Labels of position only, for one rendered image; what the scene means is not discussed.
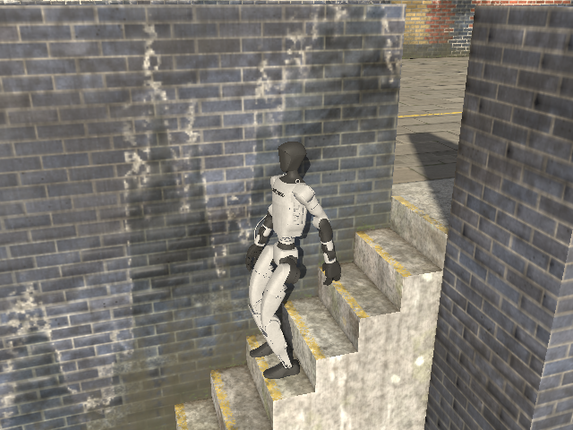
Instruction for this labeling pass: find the robot right shin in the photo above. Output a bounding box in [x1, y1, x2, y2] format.
[248, 305, 269, 345]

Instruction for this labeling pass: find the robot left forearm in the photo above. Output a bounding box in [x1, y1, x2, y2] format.
[319, 219, 336, 263]

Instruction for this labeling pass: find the humanoid robot head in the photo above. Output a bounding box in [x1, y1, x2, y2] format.
[278, 142, 307, 184]

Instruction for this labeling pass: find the right robot upper arm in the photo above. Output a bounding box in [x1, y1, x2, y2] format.
[268, 175, 283, 216]

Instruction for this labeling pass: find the left robot hand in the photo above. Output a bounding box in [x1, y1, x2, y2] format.
[322, 262, 341, 286]

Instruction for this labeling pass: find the left robot upper arm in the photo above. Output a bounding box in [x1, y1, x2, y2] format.
[292, 184, 329, 229]

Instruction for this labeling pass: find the robot right forearm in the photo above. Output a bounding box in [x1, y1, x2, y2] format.
[254, 211, 273, 246]

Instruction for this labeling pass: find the right robot hand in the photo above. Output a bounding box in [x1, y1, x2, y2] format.
[245, 244, 262, 271]

